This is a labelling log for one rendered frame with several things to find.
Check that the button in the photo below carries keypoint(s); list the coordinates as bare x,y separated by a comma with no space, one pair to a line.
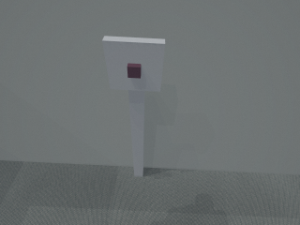
134,70

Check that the panel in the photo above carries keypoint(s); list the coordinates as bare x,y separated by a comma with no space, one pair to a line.
149,52

